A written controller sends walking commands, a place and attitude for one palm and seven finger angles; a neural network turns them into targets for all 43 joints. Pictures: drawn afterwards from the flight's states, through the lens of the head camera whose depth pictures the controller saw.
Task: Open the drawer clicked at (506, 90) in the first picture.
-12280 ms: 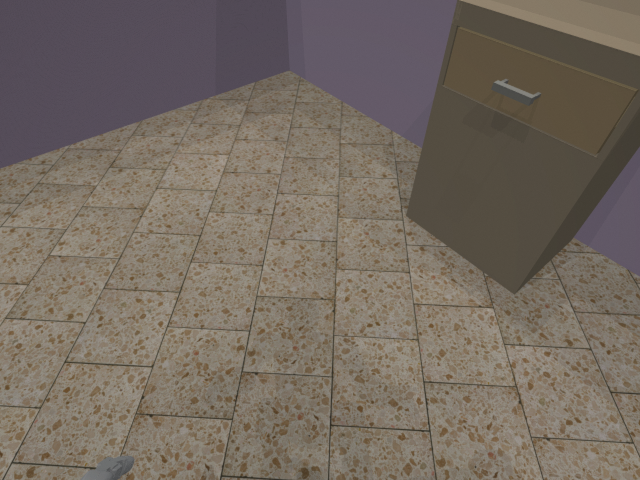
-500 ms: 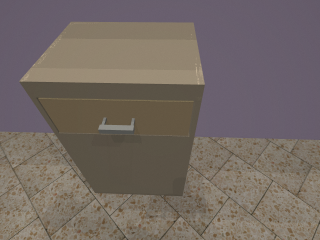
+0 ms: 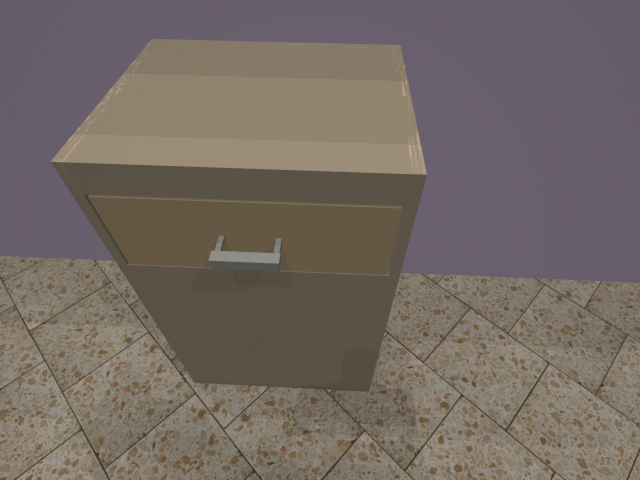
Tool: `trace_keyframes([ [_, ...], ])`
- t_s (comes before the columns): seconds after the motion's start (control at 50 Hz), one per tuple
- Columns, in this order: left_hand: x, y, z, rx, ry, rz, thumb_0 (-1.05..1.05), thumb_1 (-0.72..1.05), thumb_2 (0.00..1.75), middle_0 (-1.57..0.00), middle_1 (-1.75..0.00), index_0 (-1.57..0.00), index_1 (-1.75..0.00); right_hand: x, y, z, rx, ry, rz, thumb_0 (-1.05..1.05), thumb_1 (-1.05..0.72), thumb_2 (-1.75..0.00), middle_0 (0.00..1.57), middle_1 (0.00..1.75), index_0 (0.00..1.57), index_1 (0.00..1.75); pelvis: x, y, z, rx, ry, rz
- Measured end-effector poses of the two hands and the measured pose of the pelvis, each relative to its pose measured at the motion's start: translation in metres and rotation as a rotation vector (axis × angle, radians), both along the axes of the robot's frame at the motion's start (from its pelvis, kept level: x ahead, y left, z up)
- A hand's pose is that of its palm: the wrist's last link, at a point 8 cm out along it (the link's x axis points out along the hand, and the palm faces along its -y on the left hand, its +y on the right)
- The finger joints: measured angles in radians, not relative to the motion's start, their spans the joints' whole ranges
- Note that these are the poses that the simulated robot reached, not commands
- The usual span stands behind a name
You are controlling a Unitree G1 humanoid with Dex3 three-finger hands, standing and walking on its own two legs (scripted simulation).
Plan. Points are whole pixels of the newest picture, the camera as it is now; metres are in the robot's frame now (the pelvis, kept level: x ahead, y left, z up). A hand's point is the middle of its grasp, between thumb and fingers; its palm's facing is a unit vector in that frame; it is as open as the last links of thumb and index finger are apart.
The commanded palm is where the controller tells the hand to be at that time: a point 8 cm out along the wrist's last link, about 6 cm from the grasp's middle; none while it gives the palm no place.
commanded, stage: look again from close up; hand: left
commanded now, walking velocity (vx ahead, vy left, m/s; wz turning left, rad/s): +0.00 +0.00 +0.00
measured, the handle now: (247, 251) +0.48 +0.16 -0.05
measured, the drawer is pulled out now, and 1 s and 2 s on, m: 0.00 0.00 0.00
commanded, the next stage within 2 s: shuffle to correct the standing spot in 0.46 s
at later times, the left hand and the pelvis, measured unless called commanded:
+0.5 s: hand out of the picture +0.03 +0.16 -0.17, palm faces +0.01 -0.98 -0.19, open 7.4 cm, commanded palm none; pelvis +0.03 -0.01 +0.00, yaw +0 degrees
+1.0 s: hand out of the picture +0.03 +0.15 -0.18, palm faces -0.01 -0.97 -0.26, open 7.4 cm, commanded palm none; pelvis -0.03 -0.04 -0.01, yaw -1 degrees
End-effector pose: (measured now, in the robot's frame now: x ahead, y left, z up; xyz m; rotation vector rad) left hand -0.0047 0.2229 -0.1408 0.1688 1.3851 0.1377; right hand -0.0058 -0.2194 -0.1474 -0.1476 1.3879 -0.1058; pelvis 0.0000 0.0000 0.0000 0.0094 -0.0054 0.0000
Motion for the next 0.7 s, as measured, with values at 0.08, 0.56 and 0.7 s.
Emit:
trace_keyframes([
  [0.08,0.003,-0.007,-0.003,-0.017,0.009,0.005,0.01,0.91,0.90,-0.20,-0.30,-0.20,-0.30,0.008,-0.001,0.001,-0.007,0.000,0.001,0.00,-0.91,-0.89,0.20,0.30,0.20,0.30,0.006,-0.002,0.000,-0.001,-0.001,0.001],
  [0.56,0.032,-0.014,-0.003,-0.005,0.000,0.011,0.01,0.91,0.90,-0.20,-0.30,-0.20,-0.30,0.037,-0.011,0.001,-0.018,0.003,-0.002,0.01,-0.92,-0.89,0.20,0.30,0.20,0.30,0.030,-0.012,0.001,0.000,0.000,-0.001],
  [0.7,0.034,-0.016,-0.003,0.005,0.000,0.013,0.01,0.91,0.90,-0.20,-0.30,-0.20,-0.30,0.035,-0.015,0.000,-0.024,0.007,-0.018,0.01,-0.92,-0.89,0.20,0.30,0.20,0.30,0.028,-0.016,0.000,0.006,0.003,-0.008],
])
